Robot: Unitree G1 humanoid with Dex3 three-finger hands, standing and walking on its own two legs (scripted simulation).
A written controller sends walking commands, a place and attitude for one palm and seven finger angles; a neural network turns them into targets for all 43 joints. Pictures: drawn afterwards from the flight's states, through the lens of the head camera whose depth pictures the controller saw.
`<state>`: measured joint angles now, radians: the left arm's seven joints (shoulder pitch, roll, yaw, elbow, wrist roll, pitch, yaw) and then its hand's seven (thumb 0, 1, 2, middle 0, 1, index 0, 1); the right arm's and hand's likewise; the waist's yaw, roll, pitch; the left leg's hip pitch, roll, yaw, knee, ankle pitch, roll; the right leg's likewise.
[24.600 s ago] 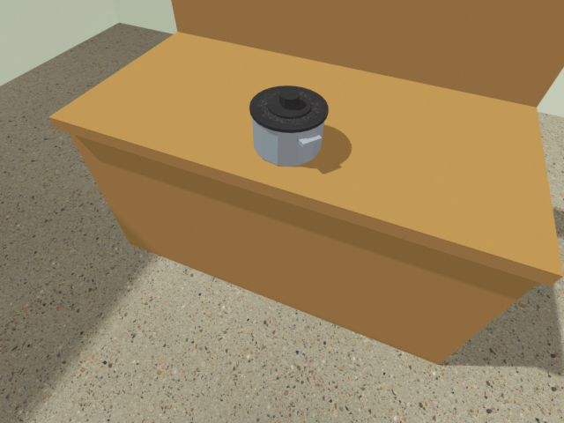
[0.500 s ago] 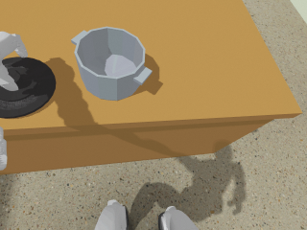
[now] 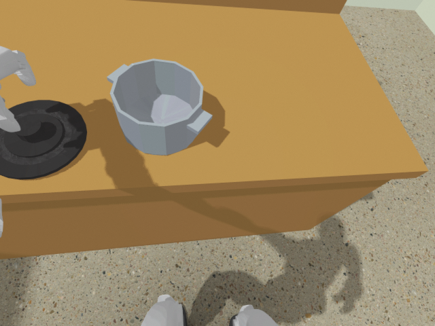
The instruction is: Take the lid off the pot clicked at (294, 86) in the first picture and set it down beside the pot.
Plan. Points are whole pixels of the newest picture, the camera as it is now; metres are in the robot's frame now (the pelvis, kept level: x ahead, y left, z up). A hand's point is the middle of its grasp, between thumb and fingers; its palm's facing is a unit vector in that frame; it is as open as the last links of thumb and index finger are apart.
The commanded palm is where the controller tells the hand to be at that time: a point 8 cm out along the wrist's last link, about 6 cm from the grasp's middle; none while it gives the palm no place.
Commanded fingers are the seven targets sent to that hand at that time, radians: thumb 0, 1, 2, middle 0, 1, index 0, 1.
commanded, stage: raise the empty hand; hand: left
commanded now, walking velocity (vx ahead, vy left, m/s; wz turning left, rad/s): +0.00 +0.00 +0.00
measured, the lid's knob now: (29, 128) +0.51 +0.34 -0.02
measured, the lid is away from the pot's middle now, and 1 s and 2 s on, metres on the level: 0.26 0.26 0.26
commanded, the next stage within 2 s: draw the hand back to the body in 0.62 s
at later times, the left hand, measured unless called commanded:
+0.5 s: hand out of the picture +0.50 +0.33 +0.13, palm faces -0.42 -0.14 -0.90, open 11.0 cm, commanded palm +0.54 +0.32 +0.20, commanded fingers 0.00 0.03 0.55 -0.32 -0.92 -0.32 -0.92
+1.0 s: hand out of the picture +0.48 +0.32 +0.14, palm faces -0.41 -0.12 -0.91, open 11.0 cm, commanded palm +0.48 +0.31 +0.20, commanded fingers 0.00 0.03 0.55 -0.32 -0.92 -0.32 -0.92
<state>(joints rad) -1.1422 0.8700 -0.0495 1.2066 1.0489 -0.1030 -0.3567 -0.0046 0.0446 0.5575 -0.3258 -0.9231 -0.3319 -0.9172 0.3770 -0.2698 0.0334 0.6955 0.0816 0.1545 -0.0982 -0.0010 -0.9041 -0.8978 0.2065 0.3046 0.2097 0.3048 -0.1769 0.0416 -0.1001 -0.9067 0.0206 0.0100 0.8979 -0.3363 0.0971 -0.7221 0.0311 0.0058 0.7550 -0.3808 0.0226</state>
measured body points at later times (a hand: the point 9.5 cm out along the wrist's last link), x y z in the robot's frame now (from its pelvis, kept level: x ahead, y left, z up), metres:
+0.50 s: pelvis +0.02 -0.01 +0.01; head +0.12 +0.02 +0.45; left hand +0.52 +0.33 +0.18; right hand +0.01 -0.29 -0.09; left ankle +0.05 +0.05 -0.69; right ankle -0.01 -0.18 -0.69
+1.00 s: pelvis +0.02 -0.02 +0.02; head +0.11 +0.00 +0.46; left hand +0.49 +0.33 +0.19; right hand +0.05 -0.30 -0.09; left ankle +0.05 +0.05 -0.69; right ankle -0.01 -0.18 -0.69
